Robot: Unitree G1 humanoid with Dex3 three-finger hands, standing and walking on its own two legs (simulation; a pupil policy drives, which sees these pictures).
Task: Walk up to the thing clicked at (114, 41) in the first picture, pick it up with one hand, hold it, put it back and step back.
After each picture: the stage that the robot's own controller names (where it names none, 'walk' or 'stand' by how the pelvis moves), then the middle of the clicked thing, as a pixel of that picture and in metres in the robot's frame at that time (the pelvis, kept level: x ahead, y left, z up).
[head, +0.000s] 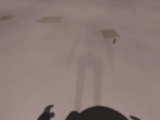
stand; (114, 41) +1.78 -0.60 -0.72
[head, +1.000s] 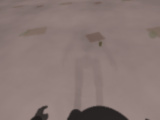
walk; (100, 44) +1.72 -0.13 -0.69
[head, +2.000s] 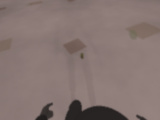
walk; (82, 55) +1.17 +0.22 -0.71
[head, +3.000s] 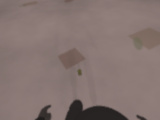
walk; (79, 72) +0.75 +0.22 -0.71
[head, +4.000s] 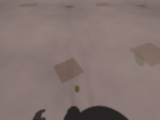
walk; (77, 88) +0.50 +0.16 -0.70
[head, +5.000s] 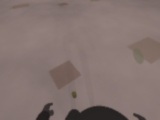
stand; (74, 94) +0.39 +0.21 -0.71
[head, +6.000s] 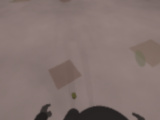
stand; (74, 95) +0.35 +0.18 -0.71
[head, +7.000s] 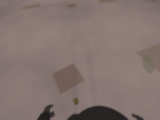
stand; (76, 101) +0.31 +0.19 -0.72
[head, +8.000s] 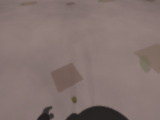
stand; (74, 100) +0.32 +0.19 -0.72
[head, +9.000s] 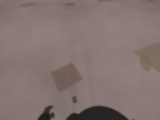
stand; (74, 99) +0.32 +0.20 -0.72
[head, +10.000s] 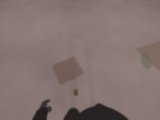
walk; (75, 92) +0.38 +0.14 -0.71
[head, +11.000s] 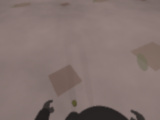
stand; (74, 103) +0.28 +0.18 -0.72
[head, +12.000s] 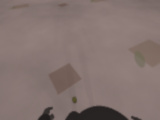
stand; (74, 100) +0.32 +0.19 -0.72
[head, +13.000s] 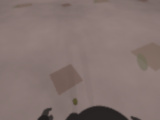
stand; (75, 101) +0.30 +0.17 -0.73
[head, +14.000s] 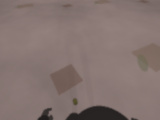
stand; (75, 101) +0.31 +0.17 -0.73
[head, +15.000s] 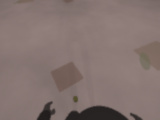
go down; (75, 99) +0.31 +0.16 -0.72
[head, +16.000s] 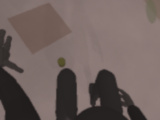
go down; (61, 62) +0.41 +0.20 -0.29
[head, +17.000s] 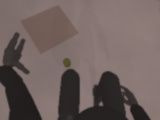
close in; (67, 63) +0.40 +0.19 -0.30
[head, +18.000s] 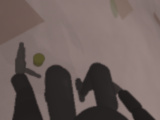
close in; (38, 60) +0.40 +0.23 -0.22
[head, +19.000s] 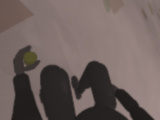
close; (30, 59) +0.39 +0.24 -0.22
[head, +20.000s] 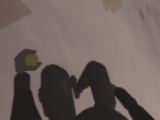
lift; (30, 61) +0.37 +0.24 -0.23
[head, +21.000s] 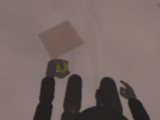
lift; (63, 69) +0.32 +0.20 -0.04
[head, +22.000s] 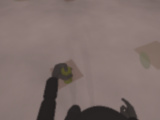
hold; (67, 75) +0.32 +0.17 +0.01
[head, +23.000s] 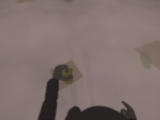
hold; (67, 76) +0.31 +0.17 +0.00
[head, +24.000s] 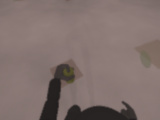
crouch; (69, 75) +0.32 +0.16 +0.00
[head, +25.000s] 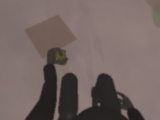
crouch; (61, 58) +0.42 +0.19 -0.09
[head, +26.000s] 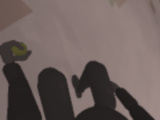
lower; (21, 52) +0.43 +0.28 -0.22
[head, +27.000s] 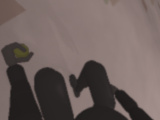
lower; (22, 54) +0.42 +0.26 -0.23
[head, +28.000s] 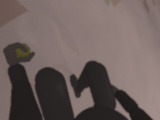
lower; (23, 54) +0.42 +0.26 -0.22
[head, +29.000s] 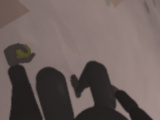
lower; (24, 54) +0.42 +0.26 -0.22
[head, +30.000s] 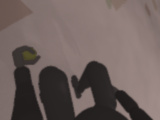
loosen; (30, 56) +0.40 +0.25 -0.22
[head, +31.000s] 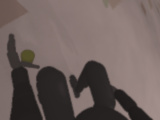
withdraw; (27, 58) +0.40 +0.24 -0.23
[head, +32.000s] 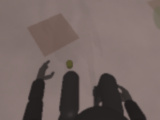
walk; (69, 64) +0.42 +0.18 -0.34
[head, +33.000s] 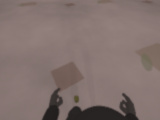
stand; (76, 99) +0.35 +0.14 -0.66
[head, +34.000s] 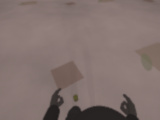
stand; (75, 98) +0.35 +0.15 -0.67
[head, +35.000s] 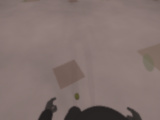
stand; (76, 96) +0.35 +0.15 -0.69
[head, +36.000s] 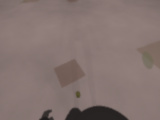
walk; (78, 94) +0.38 +0.14 -0.72
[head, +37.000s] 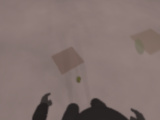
walk; (78, 79) +0.50 +0.08 -0.71
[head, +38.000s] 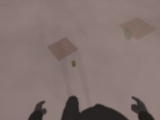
walk; (73, 63) +0.75 +0.23 -0.69
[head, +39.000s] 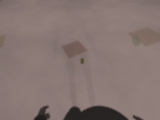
stand; (82, 61) +1.00 +0.17 -0.70
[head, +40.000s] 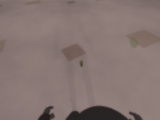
stand; (81, 63) +1.00 +0.17 -0.72
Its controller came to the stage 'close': yes
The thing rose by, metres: 0.72
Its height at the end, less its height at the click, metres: +0.00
